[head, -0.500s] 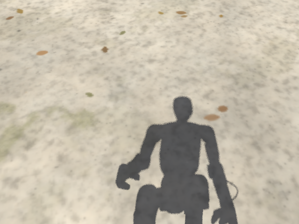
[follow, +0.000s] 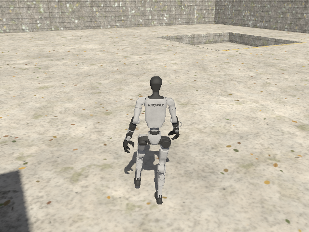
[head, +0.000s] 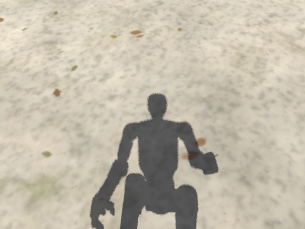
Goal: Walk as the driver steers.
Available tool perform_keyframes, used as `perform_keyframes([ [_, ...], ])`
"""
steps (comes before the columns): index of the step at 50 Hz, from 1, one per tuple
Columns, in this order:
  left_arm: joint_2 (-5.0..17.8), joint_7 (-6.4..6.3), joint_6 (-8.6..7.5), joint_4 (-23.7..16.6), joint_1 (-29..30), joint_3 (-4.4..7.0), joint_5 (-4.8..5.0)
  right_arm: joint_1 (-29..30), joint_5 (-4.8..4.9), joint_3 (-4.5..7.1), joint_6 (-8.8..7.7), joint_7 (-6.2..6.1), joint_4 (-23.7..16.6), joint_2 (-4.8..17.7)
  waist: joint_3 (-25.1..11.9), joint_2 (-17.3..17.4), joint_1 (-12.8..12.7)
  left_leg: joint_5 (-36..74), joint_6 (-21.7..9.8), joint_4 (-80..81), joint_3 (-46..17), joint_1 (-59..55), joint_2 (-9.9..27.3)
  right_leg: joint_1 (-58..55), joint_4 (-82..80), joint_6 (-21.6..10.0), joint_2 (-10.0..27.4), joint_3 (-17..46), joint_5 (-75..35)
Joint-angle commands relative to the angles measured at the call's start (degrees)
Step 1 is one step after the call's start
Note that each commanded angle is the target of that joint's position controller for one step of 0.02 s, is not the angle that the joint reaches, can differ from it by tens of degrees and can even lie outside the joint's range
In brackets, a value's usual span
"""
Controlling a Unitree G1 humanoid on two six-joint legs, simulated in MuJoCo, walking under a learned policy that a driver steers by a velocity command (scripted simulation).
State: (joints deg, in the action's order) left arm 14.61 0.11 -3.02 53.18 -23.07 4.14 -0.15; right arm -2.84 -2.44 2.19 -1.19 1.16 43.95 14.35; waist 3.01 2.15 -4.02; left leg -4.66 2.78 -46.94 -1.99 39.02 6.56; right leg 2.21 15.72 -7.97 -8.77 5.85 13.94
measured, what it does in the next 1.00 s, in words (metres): walks ahead, turning left: left foot, then right foot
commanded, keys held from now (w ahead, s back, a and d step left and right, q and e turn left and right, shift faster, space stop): w+q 1.00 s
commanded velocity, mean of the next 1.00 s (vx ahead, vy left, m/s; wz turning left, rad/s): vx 0.50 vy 0.00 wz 0.34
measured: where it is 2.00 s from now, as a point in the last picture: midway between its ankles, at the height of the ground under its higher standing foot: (98, 129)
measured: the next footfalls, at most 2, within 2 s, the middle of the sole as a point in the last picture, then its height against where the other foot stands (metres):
left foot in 0.18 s outside the picture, level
right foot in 0.70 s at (182, 200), level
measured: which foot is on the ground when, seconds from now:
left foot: up 0.00-0.16, down 0.18-0.72, up 0.74-1.00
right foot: down 0.00-0.20, up 0.22-0.68, down 0.70-1.00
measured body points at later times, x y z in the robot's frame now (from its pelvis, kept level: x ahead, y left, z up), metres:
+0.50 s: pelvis +0.28 +0.06 +0.00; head +0.31 +0.08 +0.45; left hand +0.43 +0.32 -0.11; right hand +0.30 -0.21 -0.12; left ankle +0.25 +0.12 -0.74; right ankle +0.43 -0.10 -0.68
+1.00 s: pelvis +0.54 +0.06 +0.00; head +0.57 +0.06 +0.45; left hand +0.46 +0.33 -0.11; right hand +0.79 -0.12 -0.11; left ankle +0.55 +0.22 -0.66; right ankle +0.54 -0.04 -0.74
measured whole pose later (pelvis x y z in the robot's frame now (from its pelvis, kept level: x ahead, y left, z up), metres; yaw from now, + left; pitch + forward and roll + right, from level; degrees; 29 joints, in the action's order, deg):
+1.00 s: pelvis +0.54 +0.06 +0.00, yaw +26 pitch +1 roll -1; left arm 14.7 -0.1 -5.3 47.4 -20.8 2.6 -1.2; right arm -10.5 -2.2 4.3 0.7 3.4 42.0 17.8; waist 0.9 3.4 -1.9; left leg -10.6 -1.3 -59.9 -1.9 37.8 2.4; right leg 5.1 15.9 -2.3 -1.0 -8.2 12.4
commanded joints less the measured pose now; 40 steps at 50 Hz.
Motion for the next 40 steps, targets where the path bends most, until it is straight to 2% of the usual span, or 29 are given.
perform_keyframes([
  [1, 7.5, -0.57, -0.61, -1.7, -4.6, 1.26, -0.26, 6.5, 0.26, 0.01, -1.02, 0.44, -5.3, 3.2, -0.5, -5.8, -1.2, 4.5, -1.0, 6.6, 3.6, 1.3, -2.9, -3.9, -1.8, -4.7, 14.5, 9.3, -29.9],
  [2, 6.8, -0.74, -0.74, -1.3, -5.5, 0.9, -0.45, 7.8, 0.39, -0.25, -1.32, 0.61, -5.7, 2.9, -0.1, -5.9, -1.8, 5.4, -1.9, 9.1, 4.5, 0.1, -3.4, -4.8, -2.0, -4.3, 14.9, 8.7, -31.0],
  [4, 7.3, -1.0, -1.13, -1.0, -5.6, 0.65, -0.95, 8.6, 0.75, -0.3, -1.73, 0.71, -6.5, 3.3, 0.7, -6.7, -1.7, 4.6, -4.2, 13.1, 5.2, -3.5, -4.2, -6.4, -2.2, -3.3, 16.6, 8.1, -33.9],
  [6, 8.8, -1.29, -1.61, -1.1, -3.3, 0.78, -1.34, 3.1, 0.95, 0.44, -2.03, 0.4, -5.1, 5.3, -0.6, -7.6, 1.7, 0.1, -7.0, 16.1, 5.5, -11.6, -6.3, -7.4, 1.6, -1.4, 17.6, 5.9, -45.3],
  [7, 9.6, -1.33, -1.73, -1.0, -2.5, 0.92, -1.71, -2.4, 1.19, 1.1, -2.24, -0.06, -3.3, 6.7, -3.3, -7.8, 4.1, -2.8, -8.3, 16.6, 5.9, -17.3, -8.3, -8.5, 7.5, -0.6, 17.3, 4.7, -53.3],
  [8, 10.0, -1.18, -1.64, -1.0, -1.5, 0.98, -1.89, -10.9, 1.24, 1.69, -2.61, -0.64, -0.5, 7.5, -7.4, -6.4, 8.2, -2.1, -9.7, 19.9, 6.8, -25.8, -9.8, -8.1, 17.5, 0.1, 15.7, 2.2, -56.0],
  [9, 8.9, -1.1, -1.76, -1.8, -1.4, 0.58, -1.76, -19.6, 0.45, 2.36, -3.01, -1.29, 1.7, 9.3, -12.5, -4.2, 11.7, -3.5, -12.0, 19.8, 0.6, -38.7, -4.0, -0.1, 30.7, 0.7, 13.9, 0.6, -44.3],
  [10, 3.9, -0.59, -1.88, -3.1, -7.7, -0.42, 0.08, -24.8, -0.78, 4.09, -3.04, -1.41, 2.0, 16.0, -19.7, 8.8, 9.4, -6.0, -20.6, 21.3, -27.1, -54.2, 11.9, 18.0, 53.6, 4.0, 4.8, -4.0, -13.4],
  [11, 6.3, -0.36, -2.13, -2.8, -8.0, -0.12, -1.17, -21.3, 1.38, 3.95, -1.93, -0.41, 2.9, 13.7, -18.9, 10.2, 7.2, -8.2, -23.6, 31.0, -44.4, -54.2, 14.6, 28.9, 60.6, 4.0, 1.8, -2.3, 13.5],
  [12, 7.2, -0.28, -2.11, -4.0, -2.6, -0.11, -2.25, -14.7, 2.29, 3.29, -1.66, 0.03, 1.5, 10.4, -8.4, 3.9, 5.2, -15.2, -22.7, 31.9, -37.1, -45.7, 12.7, 33.6, 61.9, 3.8, 6.3, -0.5, 8.8],
  [13, 7.3, 0.07, -2.49, -5.2, 2.7, -0.36, -2.42, -11.8, 2.14, 2.54, -1.73, 0.28, 0.9, 7.1, -4.0, -1.3, 5.3, -12.4, -21.3, 33.0, -29.5, -38.7, 10.2, 33.6, 58.6, 4.0, 8.8, -1.0, 4.8],
  [14, 6.4, 0.4, -2.47, -6.1, 4.8, -0.53, -2.36, -11.6, 1.73, 2.13, -1.93, 0.18, 1.4, 6.0, -1.4, -2.0, 4.4, -6.9, -19.7, 34.0, -24.7, -34.0, 7.3, 32.4, 54.9, 4.3, 10.4, -1.2, 3.5],
  [15, 6.0, 0.59, -1.88, -6.9, 4.9, -0.72, -2.79, -12.4, 1.88, 1.86, -2.22, -0.05, 2.4, 5.5, -0.7, -1.2, 3.1, -1.8, -18.5, 34.7, -21.2, -30.8, 4.9, 30.3, 51.7, 5.1, 11.5, -1.4, 3.0],
  [17, 4.6, 0.82, -0.67, -7.3, 4.3, -1.24, -2.99, -14.4, 2.21, 2.16, -3.0, -0.18, 3.5, 6.5, -2.2, 0.7, 2.2, 6.0, -18.3, 35.1, -17.6, -28.9, 2.7, 28.1, 48.2, 6.8, 11.8, -2.7, 2.9],
  [19, 4.1, 0.89, -0.03, -8.5, 6.8, -1.6, -2.92, -16.2, 2.44, 2.63, -3.16, -0.33, 4.0, 7.9, -2.2, 0.9, 2.4, 6.8, -18.7, 36.1, -15.5, -27.5, 1.5, 29.4, 44.2, 8.4, 12.2, -4.0, 1.5],
  [22, 3.6, 0.98, 0.25, -11.9, 15.6, -2.06, -2.7, -19.5, 2.58, 2.91, -2.74, -0.57, 4.4, 8.2, 0.0, 1.1, 4.7, 5.6, -17.5, 37.5, -15.0, -27.3, -0.1, 32.9, 34.9, 10.5, 12.7, -5.2, -5.2],
  [25, 3.0, 1.26, 0.15, -14.1, 21.7, -2.58, -2.26, -22.9, 2.56, 3.3, -2.39, -0.73, 4.7, 8.5, -0.7, 1.6, 7.2, 7.9, -15.5, 35.6, -15.1, -30.4, -1.2, 33.1, 27.2, 11.2, 11.7, -5.3, -11.2],
  [29, 3.1, 1.25, -0.45, -16.7, 27.6, -3.02, -1.61, -26.0, 1.77, 3.59, -1.91, -1.25, 4.5, 9.0, -1.4, 2.1, 9.4, 14.8, -15.0, 31.0, -17.4, -35.6, -0.4, 32.8, 21.2, 10.8, 9.7, -5.2, -11.0],
  [30, 3.4, 1.2, -0.7, -17.2, 28.1, -3.04, -1.48, -25.9, 1.53, 3.7, -1.81, -1.41, 4.2, 9.2, -1.6, 2.4, 9.3, 16.2, -14.7, 29.6, -18.4, -36.4, 0.0, 31.7, 19.6, 10.4, 9.2, -4.9, -9.9],
  [32, 4.7, 0.93, -1.25, -17.0, 25.1, -2.7, -1.28, -23.4, 1.31, 4.03, -1.7, -1.79, 3.0, 10.0, -2.3, 3.1, 7.0, 17.3, -13.0, 26.7, -20.1, -35.1, 0.4, 24.7, 15.2, 9.2, 8.2, -4.0, -6.7],
  [33, 5.7, 0.59, -1.56, -16.0, 21.2, -2.3, -1.17, -21.6, 1.3, 4.2, -1.77, -1.78, 2.3, 10.5, -3.5, 3.3, 5.1, 19.2, -12.0, 23.9, -20.7, -33.3, -0.1, 18.3, 13.1, 8.4, 7.1, -4.2, -4.8],
  [34, 6.9, -0.01, -2.14, -14.3, 15.1, -1.69, -1.3, -20.2, 1.67, 4.25, -2.07, -1.46, 1.9, 10.8, -6.3, 1.5, 1.9, 20.6, -10.7, 17.3, -19.5, -31.0, -2.5, 9.0, 9.0, 7.1, 6.8, -4.3, -5.7],
  [35, 10.4, -0.96, -2.87, -13.3, 7.8, -0.63, -2.31, -20.1, 2.46, 3.72, -2.64, -0.89, 1.0, 8.8, -12.2, -3.3, -1.2, 14.2, -9.1, 5.3, -16.0, -26.0, -5.9, -3.0, 7.2, 4.5, 14.6, 2.6, -1.4],
  [36, 15.1, -1.89, -2.47, -13.6, 1.8, 0.52, -3.62, -22.5, 4.36, 2.5, -2.87, -0.87, -1.1, 3.7, -19.7, -12.4, -2.1, -10.9, -7.0, -10.3, -7.8, -12.3, -12.2, -17.7, 4.6, 0.4, 29.9, 21.3, 7.4],
  [37, 15.9, -1.62, -1.36, -13.0, 3.3, 1.11, -2.87, -25.9, 3.12, 2.68, -2.21, -1.14, -2.0, 5.9, -20.3, -18.5, 1.4, -27.9, -7.1, -18.5, -4.0, -3.4, -13.1, -16.8, 0.6, -4.0, 35.2, 37.9, 10.0],
  [38, 9.8, -1.29, -0.9, -13.8, 6.8, 0.04, -2.44, -24.2, 1.67, 3.02, -1.21, -1.37, 0.0, 7.9, -12.0, -8.5, 2.6, -23.0, -7.3, -22.7, -4.6, -0.9, -8.6, -9.7, 0.6, -3.5, 32.6, 31.5, 13.9],
  [39, 5.9, -1.0, -1.01, -14.1, 9.3, -0.91, -2.0, -20.5, 1.19, 2.87, -1.02, -0.67, -0.1, 7.2, -6.4, -4.1, 2.5, -18.5, -6.8, -21.5, -4.0, -1.7, -7.1, -2.9, -0.9, -2.4, 29.1, 22.7, 9.8],
  [40, 4.6, -0.89, -1.22, -13.9, 10.5, -1.33, -2.14, -19.1, 1.04, 2.79, -0.73, -0.12, -0.5, 6.2, -4.0, -5.3, 3.5, -16.2, -6.3, -19.6, -3.3, -3.0, -5.6, 1.1, -2.6, -1.0, 26.4, 15.9, 3.7],
])
Keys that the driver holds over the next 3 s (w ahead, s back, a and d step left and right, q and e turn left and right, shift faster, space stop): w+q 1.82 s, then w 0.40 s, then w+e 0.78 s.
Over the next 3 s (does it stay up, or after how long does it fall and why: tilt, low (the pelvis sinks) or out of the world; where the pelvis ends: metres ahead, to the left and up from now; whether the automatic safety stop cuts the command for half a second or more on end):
stays up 1.25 0.83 0.00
